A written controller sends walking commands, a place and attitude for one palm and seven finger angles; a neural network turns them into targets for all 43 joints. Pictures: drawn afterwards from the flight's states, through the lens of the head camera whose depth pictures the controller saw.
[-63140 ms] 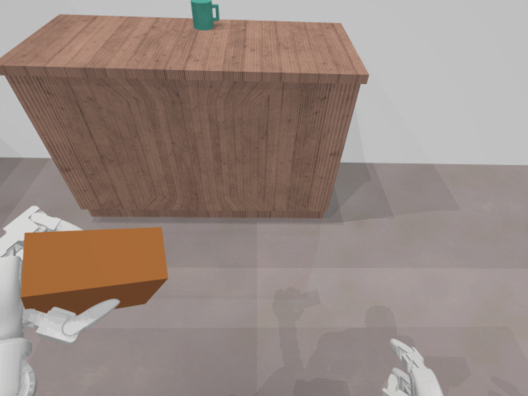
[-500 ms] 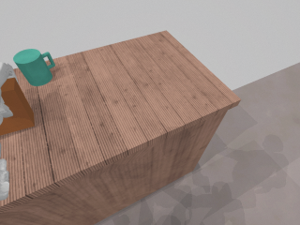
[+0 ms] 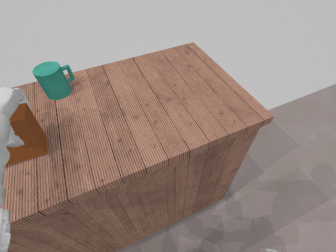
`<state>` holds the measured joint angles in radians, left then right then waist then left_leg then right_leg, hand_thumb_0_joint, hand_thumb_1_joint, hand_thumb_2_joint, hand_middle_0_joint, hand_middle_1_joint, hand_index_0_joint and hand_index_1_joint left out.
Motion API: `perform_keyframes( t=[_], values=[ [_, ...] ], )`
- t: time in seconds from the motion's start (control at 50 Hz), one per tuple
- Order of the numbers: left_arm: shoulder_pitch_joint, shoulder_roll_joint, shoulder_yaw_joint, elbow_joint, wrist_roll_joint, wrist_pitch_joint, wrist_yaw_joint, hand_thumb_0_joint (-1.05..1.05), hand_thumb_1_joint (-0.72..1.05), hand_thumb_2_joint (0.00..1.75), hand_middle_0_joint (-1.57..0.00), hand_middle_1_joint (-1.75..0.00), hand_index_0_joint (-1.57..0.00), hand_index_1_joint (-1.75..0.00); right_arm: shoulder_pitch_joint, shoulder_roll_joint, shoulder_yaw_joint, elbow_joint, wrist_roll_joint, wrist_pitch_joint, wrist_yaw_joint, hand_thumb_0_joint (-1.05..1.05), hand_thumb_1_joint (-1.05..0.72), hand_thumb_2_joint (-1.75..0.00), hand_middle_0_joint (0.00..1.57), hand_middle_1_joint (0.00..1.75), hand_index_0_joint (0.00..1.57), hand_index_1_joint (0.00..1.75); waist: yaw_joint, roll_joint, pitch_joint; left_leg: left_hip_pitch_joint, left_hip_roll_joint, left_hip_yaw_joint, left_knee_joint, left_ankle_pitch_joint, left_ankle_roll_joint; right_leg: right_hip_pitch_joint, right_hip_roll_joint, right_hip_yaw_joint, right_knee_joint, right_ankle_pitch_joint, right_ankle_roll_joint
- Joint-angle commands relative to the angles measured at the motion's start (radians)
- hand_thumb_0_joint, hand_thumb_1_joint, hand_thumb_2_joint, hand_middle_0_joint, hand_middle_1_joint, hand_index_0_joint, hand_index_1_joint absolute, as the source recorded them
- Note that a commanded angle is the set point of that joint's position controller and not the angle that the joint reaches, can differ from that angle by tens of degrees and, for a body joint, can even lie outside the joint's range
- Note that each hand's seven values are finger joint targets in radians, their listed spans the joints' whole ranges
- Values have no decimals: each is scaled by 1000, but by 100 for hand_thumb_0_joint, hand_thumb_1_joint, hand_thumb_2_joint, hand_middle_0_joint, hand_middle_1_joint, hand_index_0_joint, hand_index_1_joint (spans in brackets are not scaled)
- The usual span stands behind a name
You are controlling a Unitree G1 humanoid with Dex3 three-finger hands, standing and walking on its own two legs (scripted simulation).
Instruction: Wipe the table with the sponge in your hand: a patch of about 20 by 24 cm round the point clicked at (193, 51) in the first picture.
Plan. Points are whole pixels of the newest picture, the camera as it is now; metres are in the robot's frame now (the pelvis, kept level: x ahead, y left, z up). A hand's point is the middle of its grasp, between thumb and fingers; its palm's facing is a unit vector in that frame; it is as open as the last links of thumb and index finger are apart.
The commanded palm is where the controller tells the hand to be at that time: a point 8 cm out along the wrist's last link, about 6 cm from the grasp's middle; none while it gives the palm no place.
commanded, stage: wipe back along the first lane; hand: left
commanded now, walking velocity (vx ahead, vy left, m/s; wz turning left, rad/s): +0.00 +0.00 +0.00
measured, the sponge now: (13, 142) +0.34 +0.42 +0.07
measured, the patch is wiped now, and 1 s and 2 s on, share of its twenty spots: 0.85 0.95 0.95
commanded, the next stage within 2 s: lift the sponge slowly off the table in 1.24 s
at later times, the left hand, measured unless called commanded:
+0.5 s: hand (10, 130) +0.34 +0.39 +0.12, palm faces -0.03 +0.00 -1.00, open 10.2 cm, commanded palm +0.29 +0.37 +0.15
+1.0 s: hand (11, 146) +0.29 +0.36 +0.12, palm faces +0.06 -0.01 -1.00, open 10.2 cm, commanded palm +0.24 +0.34 +0.15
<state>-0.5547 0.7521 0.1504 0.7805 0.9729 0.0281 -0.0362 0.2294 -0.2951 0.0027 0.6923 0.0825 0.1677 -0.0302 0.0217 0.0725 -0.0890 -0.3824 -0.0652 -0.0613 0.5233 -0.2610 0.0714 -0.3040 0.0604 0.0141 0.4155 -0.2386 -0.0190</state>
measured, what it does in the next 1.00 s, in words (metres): stands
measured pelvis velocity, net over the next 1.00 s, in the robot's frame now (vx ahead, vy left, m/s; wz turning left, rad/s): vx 0.01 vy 0.01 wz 0.01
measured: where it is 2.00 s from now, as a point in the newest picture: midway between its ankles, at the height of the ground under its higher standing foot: outside the picture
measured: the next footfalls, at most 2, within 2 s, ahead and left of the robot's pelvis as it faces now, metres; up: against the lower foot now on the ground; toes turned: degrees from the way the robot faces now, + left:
none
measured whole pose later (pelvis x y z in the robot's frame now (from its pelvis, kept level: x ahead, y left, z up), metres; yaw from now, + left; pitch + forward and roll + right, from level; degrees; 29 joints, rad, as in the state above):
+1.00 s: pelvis +0.01 +0.01 +0.00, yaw +1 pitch +3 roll -2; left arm -0.11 0.60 0.08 0.12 0.90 0.30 -0.03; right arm 0.09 -0.27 0.04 0.62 0.08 0.10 0.00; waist 0.09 0.10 -0.08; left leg -0.28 -0.09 -0.06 0.50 -0.27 0.09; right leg -0.21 0.04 0.02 0.41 -0.26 0.00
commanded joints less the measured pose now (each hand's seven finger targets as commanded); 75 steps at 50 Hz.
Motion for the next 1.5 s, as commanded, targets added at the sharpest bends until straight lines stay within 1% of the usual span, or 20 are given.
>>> perform_keyframes(
  t=[0.0,0.04,0.12,0.26,0.34,0.52,0.56,0.62,0.74,0.82,0.84,1.0,1.06,1.1,1.14,1.3,1.34,1.4,1.44,1.48],
  values=[
    [-279,319,52,-74,25,21,-7,0,10,130,-120,-160,-120,-160,-38,-161,-44,-103,-7,-31,-21,0,-90,-90,20,30,20,30,-1,-19,-189,134,40,-14,-57,287,-10,71,-12,-6,-34,199,-57],
    [-283,309,40,-106,31,13,-16,0,10,130,-120,-160,-120,-160,-60,-156,-36,-113,-6,-35,-19,0,-90,-90,20,30,20,30,8,34,-195,134,41,-18,-67,287,-13,75,-15,-3,-32,189,-63],
    [-236,274,16,-95,42,15,-15,0,10,130,-120,-160,-120,-160,-54,-153,-40,-120,-8,-39,-17,0,-90,-90,20,30,20,30,5,14,-190,136,43,-16,-58,262,-12,64,-11,-6,-32,169,-62],
    [-86,254,51,-109,-7,16,-13,0,10,130,-120,-160,-120,-160,-66,-155,-43,-134,-6,-41,-14,0,-90,-90,20,30,20,30,23,-37,-172,113,42,-11,-55,255,-6,88,-12,-2,-24,197,-57],
    [-68,242,46,-189,-19,32,-15,0,10,130,-120,-160,-120,-160,-99,-153,-39,-148,-5,-44,-12,0,-90,-90,20,30,20,30,30,-16,-188,111,40,-10,-57,272,-6,111,-17,6,-19,223,-59],
    [84,134,-12,-340,-55,109,-25,0,10,130,-120,-160,-120,-160,-135,-140,-40,-171,0,-59,-2,0,-90,-90,20,30,20,30,30,-23,-177,156,47,-23,-55,308,-11,105,-11,-12,-17,218,-55],
    [122,163,25,-364,-70,124,-29,0,10,130,-120,-160,-120,-160,-142,-143,-38,-169,-2,-62,-3,0,-90,-90,20,30,20,30,36,-32,-182,165,49,-26,-54,338,-10,122,-12,-11,-14,242,-53],
    [193,126,14,-438,-91,150,-34,0,10,130,-120,-160,-120,-160,-167,-136,-34,-183,-1,-69,2,0,-90,-90,20,30,20,30,42,-45,-165,169,52,-28,-58,341,-14,124,-12,-18,-16,243,-50],
    [245,60,-25,-594,-85,202,-44,0,10,130,-120,-160,-120,-160,-218,-124,-23,-201,-5,-88,14,0,-90,-90,20,30,20,30,47,4,-148,216,71,-55,-64,452,-30,105,-12,-25,-16,240,-53],
    [335,13,-50,-654,-90,240,-43,0,10,130,-120,-160,-120,-160,-229,-115,-19,-208,-8,-98,20,0,-90,-90,20,30,20,30,50,-35,-144,220,72,-56,-65,447,-38,117,-10,-38,-14,237,-49],
    [324,18,-40,-695,-93,244,-46,0,10,130,-120,-160,-120,-160,-247,-113,-15,-213,-8,-102,21,0,-90,-90,20,30,20,30,55,-6,-149,228,77,-63,-70,460,-39,120,-11,-32,-14,235,-53],
    [445,-37,-54,-801,-117,292,-36,0,10,130,-120,-160,-120,-160,-274,-97,-5,-218,-14,-114,26,0,-90,-90,20,30,20,30,70,-41,-158,243,73,-52,-69,487,-49,157,-10,-43,-15,278,-48],
    [437,-18,-38,-834,-116,314,-31,0,10,130,-120,-160,-120,-160,-291,-96,0,-215,-15,-114,23,0,-90,-90,20,30,20,30,72,-33,-135,232,74,-49,-76,445,-45,154,-10,-38,-18,260,-50],
    [480,-54,-60,-837,-122,327,-34,0,10,130,-120,-160,-120,-160,-298,-92,4,-219,-14,-115,25,0,-90,-90,20,30,20,30,74,-44,-111,222,75,-51,-85,435,-49,151,-8,-47,-23,244,-49],
    [458,-21,-37,-881,-117,332,-35,0,10,130,-120,-160,-120,-160,-322,-94,9,-221,-14,-119,23,0,-90,-90,20,30,20,30,80,-27,-133,230,70,-47,-85,415,-39,172,-7,-24,-23,259,-55],
    [544,-50,-58,-883,-120,355,-40,0,10,130,-120,-160,-120,-160,-328,-89,12,-216,-12,-125,17,0,-90,-90,20,30,20,30,79,-45,-84,198,62,-37,-93,336,-33,171,-7,-33,-24,221,-51],
    [498,-36,-52,-941,-112,349,-42,0,10,130,-120,-160,-120,-160,-348,-88,14,-223,-14,-129,16,0,-90,-90,20,30,20,30,83,-4,-105,213,63,-41,-98,326,-29,175,-5,-18,-25,214,-58],
    [479,-3,-28,-891,-112,357,-37,0,10,130,-120,-160,-120,-160,-333,-91,10,-212,-18,-130,7,0,-90,-90,20,30,20,30,79,-49,-82,186,54,-34,-96,289,-24,175,-9,-24,-28,199,-53],
    [445,56,20,-913,-110,349,-38,0,10,130,-120,-160,-120,-160,-348,-94,14,-214,-17,-131,4,0,-90,-90,20,30,20,30,89,-26,-95,192,49,-35,-99,279,-20,192,-9,-2,-32,198,-59],
    [430,69,26,-884,-103,345,-38,0,10,130,-120,-160,-120,-160,-331,-93,10,-206,-21,-134,-3,0,-90,-90,20,30,20,30,88,-45,-107,194,42,-27,-84,296,-18,197,-12,-11,-26,221,-56]
  ],
)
